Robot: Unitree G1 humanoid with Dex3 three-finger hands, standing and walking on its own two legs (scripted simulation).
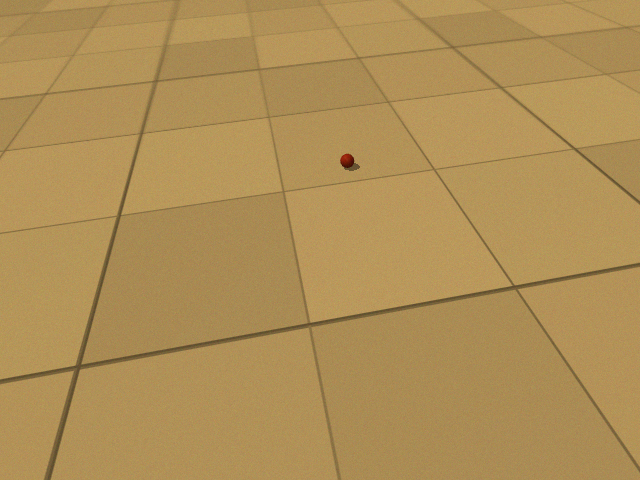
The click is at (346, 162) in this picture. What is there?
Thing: free ball
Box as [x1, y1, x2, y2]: [340, 154, 353, 167]
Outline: 344,154 341,157 340,161 343,166 348,167 353,163 353,158 349,154
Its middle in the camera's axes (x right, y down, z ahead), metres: +0.14 -0.44 +2.15
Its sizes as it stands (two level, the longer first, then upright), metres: 0.076 0.076 0.076
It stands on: the floor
